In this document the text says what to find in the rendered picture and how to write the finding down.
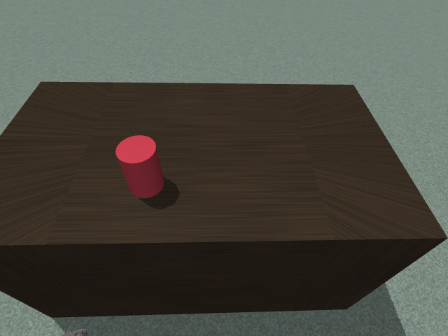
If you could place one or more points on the can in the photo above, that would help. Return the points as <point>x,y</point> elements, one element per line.
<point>140,164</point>

